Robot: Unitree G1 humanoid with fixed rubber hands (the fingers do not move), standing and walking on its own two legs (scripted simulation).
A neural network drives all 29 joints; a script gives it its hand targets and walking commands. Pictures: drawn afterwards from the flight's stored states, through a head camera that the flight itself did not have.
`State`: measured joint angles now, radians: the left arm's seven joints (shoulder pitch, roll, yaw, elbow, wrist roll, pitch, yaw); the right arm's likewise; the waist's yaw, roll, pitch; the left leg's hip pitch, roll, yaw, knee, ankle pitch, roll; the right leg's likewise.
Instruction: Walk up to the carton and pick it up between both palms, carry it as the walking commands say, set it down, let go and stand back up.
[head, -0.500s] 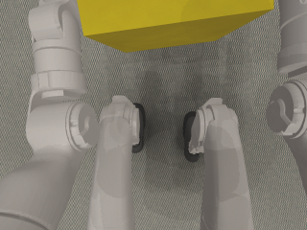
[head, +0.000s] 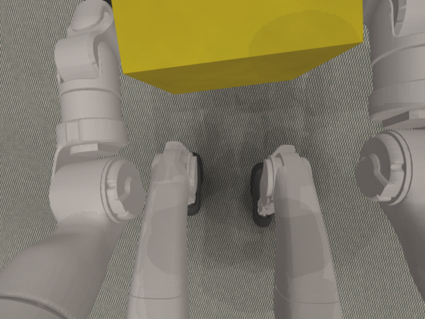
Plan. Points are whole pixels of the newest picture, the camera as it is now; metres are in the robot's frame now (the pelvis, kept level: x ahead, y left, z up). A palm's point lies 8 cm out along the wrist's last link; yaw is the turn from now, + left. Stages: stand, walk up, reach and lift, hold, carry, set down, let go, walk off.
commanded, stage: reach and lift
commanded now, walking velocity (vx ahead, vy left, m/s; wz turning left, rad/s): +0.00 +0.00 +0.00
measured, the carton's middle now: (227, 2) +0.57 +0.02 -0.12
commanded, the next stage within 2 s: none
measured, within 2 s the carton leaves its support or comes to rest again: neither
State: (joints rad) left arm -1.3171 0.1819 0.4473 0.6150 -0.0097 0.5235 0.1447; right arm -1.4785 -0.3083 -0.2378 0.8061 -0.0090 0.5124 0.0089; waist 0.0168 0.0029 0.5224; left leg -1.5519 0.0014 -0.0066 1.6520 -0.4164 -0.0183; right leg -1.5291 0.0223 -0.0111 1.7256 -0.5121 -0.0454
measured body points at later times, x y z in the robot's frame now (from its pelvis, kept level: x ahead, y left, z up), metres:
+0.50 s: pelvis +0.00 +0.00 +0.06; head +0.28 -0.01 +0.40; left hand +0.52 +0.19 +0.01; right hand +0.56 -0.16 +0.02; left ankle +0.17 +0.13 -0.50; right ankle +0.14 -0.10 -0.50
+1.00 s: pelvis +0.05 -0.01 +0.13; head +0.20 -0.02 +0.55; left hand +0.50 +0.18 +0.14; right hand +0.53 -0.17 +0.15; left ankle +0.17 +0.13 -0.50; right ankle +0.13 -0.10 -0.50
